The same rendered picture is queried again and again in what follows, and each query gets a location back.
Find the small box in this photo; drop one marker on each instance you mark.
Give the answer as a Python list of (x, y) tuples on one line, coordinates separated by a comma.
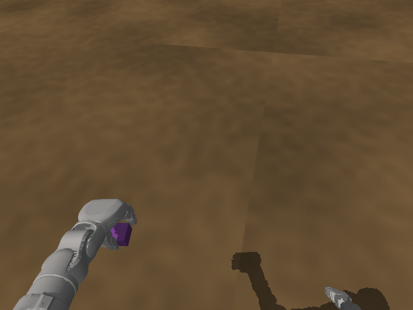
[(122, 232)]

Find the right robot hand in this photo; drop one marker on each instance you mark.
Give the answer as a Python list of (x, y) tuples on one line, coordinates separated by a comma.
[(341, 299)]

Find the left robot hand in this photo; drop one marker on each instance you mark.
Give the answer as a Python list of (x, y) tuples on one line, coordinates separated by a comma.
[(108, 213)]

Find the left robot arm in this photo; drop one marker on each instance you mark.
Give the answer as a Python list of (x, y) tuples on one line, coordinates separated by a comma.
[(56, 285)]

